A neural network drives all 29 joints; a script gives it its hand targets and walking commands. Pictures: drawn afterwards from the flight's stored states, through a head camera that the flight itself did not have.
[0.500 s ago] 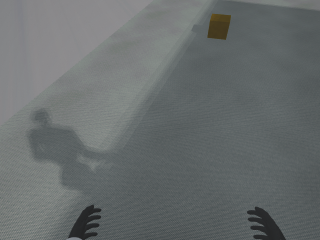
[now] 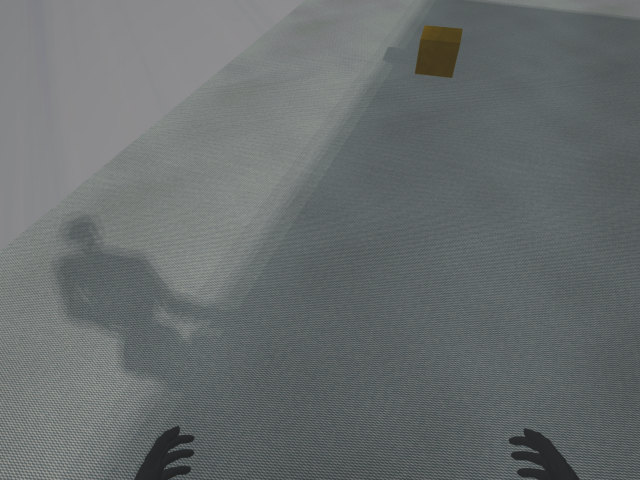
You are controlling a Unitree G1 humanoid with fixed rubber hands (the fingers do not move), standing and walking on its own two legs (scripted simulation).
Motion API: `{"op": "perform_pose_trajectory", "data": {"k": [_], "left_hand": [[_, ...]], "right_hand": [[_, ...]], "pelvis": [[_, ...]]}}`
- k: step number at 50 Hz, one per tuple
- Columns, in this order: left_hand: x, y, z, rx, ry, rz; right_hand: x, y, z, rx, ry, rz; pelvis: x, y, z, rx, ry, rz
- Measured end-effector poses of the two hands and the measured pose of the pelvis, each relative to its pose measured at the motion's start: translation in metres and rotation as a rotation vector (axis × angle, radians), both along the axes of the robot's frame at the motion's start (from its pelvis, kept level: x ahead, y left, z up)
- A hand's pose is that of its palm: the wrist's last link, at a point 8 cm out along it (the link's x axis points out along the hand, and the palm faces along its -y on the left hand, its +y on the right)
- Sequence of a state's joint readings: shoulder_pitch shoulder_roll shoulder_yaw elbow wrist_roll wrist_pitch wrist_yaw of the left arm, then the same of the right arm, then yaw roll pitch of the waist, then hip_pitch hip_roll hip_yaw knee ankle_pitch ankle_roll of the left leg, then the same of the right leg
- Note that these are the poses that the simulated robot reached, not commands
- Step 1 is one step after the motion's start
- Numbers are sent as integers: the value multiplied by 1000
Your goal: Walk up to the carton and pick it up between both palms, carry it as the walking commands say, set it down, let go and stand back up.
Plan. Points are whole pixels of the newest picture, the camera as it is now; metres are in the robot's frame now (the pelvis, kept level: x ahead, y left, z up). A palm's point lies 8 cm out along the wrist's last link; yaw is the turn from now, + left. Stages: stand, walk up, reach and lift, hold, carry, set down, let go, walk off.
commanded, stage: stand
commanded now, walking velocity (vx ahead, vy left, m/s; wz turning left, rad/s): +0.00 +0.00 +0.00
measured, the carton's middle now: (438, 51) +2.60 -0.65 -0.64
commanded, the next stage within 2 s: none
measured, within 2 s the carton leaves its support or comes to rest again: neither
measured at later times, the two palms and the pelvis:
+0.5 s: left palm out of the picture +0.11 +0.26 -0.10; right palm out of the picture +0.12 -0.27 -0.10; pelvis +0.00 +0.00 +0.00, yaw +0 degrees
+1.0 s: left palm out of the picture +0.10 +0.26 -0.11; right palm out of the picture +0.11 -0.27 -0.10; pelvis +0.00 +0.00 +0.00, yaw +0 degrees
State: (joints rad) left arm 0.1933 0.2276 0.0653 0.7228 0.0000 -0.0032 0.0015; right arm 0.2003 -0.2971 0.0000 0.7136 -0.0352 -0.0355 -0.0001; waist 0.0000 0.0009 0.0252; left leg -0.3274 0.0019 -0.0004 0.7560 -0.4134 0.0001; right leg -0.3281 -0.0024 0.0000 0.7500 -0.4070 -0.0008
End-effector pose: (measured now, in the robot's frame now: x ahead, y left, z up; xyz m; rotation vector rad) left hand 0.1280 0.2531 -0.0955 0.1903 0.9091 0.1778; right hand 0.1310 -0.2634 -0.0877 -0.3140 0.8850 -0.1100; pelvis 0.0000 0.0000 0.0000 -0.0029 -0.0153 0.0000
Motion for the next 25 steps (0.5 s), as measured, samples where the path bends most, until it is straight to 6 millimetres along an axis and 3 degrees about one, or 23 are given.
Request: {"op": "perform_pose_trajectory", "data": {"k": [25], "left_hand": [[-13,4,-8,2,57,18]], "right_hand": [[-10,-7,-8,-12,57,-16]], "pelvis": [[0,0,0,0,0,0]]}}
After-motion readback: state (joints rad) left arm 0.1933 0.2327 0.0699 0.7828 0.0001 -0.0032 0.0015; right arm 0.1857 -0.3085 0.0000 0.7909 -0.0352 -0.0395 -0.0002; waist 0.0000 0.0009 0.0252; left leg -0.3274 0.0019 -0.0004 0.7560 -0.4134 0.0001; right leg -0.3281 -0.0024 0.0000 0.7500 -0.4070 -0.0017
